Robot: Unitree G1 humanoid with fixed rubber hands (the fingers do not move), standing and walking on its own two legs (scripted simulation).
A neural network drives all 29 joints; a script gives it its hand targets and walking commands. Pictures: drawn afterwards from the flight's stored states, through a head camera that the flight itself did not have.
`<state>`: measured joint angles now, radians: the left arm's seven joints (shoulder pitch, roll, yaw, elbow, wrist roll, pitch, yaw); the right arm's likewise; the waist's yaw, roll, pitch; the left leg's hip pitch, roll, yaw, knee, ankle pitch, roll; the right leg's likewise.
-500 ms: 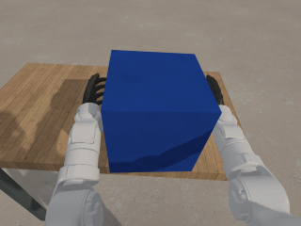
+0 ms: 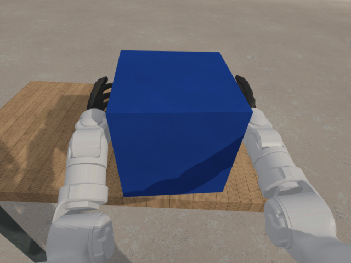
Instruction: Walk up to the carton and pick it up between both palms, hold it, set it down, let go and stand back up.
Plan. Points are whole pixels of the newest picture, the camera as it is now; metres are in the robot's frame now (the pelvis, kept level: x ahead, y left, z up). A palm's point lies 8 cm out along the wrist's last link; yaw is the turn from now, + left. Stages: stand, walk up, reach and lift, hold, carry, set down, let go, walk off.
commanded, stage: reach and lift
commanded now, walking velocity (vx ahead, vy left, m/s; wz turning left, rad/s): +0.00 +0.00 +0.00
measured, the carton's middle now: (172, 122) +0.41 -0.01 +0.15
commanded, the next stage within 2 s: hold in 1.86 s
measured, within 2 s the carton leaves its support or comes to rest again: neither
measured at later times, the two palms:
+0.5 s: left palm (90, 96) +0.39 +0.16 +0.24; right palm (252, 95) +0.38 -0.17 +0.24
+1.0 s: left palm (87, 86) +0.39 +0.16 +0.26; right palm (255, 84) +0.38 -0.17 +0.27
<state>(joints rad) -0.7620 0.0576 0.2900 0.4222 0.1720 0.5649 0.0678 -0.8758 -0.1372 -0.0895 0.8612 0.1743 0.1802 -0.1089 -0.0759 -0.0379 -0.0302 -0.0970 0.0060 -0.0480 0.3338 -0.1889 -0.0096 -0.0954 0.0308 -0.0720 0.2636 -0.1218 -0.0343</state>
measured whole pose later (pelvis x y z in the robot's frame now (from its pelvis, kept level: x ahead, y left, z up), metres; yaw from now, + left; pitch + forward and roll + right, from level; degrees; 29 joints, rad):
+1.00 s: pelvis +0.00 +0.01 +0.00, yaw -1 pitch -3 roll -1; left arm -0.91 0.12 0.31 0.45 0.13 0.81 0.05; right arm -1.05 -0.22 0.00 0.85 0.38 0.49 -0.20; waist -0.08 0.00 -0.11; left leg -0.10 0.00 -0.04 0.37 -0.21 0.00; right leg -0.09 0.04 -0.04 0.27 -0.12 -0.02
